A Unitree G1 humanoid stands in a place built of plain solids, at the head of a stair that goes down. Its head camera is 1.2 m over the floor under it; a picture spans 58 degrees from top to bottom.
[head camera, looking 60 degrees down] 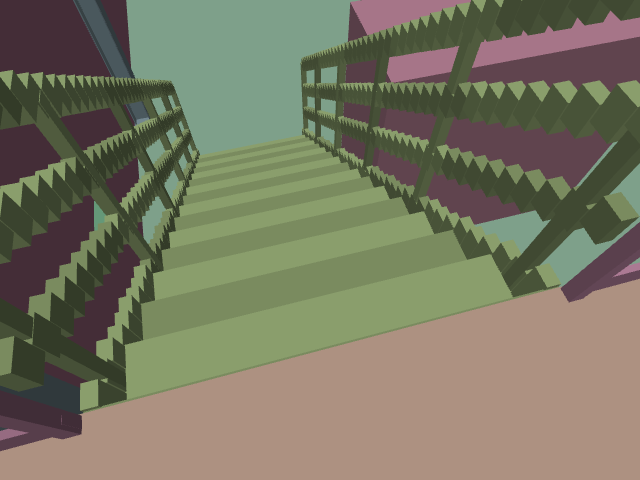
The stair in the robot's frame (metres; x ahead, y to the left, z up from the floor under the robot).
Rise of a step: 0.18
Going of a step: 0.22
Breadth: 1.38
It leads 15 degrees to the left of straight ahead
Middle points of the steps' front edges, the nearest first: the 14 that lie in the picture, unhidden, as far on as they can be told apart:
0.36 -0.05 0.00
0.57 0.01 -0.18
0.79 0.06 -0.36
1.00 0.12 -0.54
1.22 0.18 -0.72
1.43 0.24 -0.90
1.65 0.29 -1.08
1.86 0.35 -1.26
2.07 0.41 -1.44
2.29 0.47 -1.63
2.50 0.52 -1.81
2.72 0.58 -1.99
2.93 0.64 -2.17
3.15 0.69 -2.35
